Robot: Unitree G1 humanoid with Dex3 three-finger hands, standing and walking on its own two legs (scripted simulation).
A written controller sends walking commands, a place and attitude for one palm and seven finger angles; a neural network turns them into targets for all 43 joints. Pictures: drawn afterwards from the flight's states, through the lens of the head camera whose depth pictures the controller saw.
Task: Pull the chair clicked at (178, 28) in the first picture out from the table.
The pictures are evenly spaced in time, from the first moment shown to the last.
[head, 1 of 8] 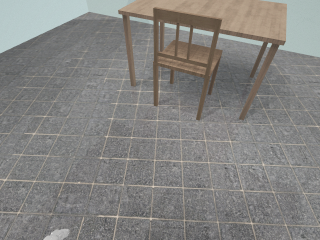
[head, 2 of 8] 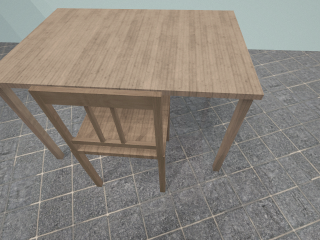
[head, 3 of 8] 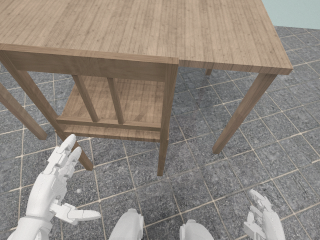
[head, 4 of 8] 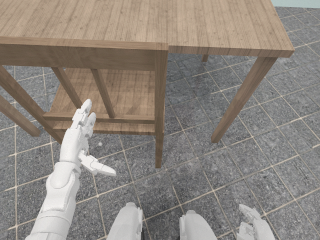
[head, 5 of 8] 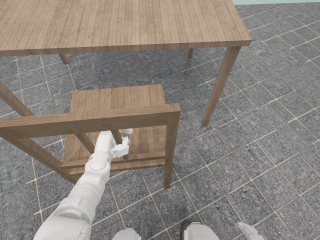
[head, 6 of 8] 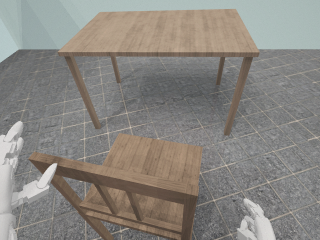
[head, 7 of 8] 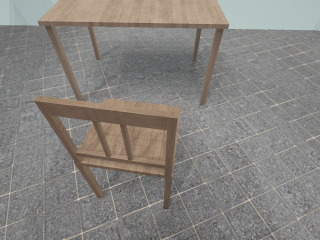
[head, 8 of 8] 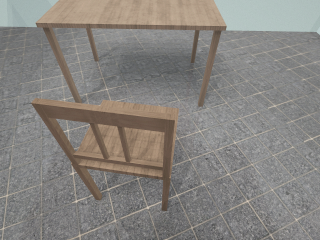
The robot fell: no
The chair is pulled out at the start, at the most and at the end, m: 0.00 0.71 0.70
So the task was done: yes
